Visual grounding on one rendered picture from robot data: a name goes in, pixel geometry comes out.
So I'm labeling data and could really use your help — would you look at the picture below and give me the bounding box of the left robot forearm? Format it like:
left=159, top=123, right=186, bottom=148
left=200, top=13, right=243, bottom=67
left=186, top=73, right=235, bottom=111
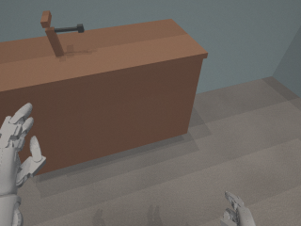
left=0, top=194, right=24, bottom=226

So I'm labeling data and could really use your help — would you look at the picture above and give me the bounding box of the robot left hand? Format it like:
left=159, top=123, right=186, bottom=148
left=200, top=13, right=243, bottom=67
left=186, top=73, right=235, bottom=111
left=0, top=103, right=46, bottom=196

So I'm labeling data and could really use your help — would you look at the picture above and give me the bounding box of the counter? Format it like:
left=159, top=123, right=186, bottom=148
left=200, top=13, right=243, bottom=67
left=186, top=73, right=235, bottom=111
left=0, top=10, right=208, bottom=176

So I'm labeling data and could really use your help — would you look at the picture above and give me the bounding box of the robot right hand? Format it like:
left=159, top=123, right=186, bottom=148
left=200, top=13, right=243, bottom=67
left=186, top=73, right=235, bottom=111
left=220, top=191, right=256, bottom=226

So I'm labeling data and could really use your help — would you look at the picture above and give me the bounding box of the tap lever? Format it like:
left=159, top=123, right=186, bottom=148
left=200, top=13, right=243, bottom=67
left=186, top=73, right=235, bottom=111
left=54, top=24, right=85, bottom=33

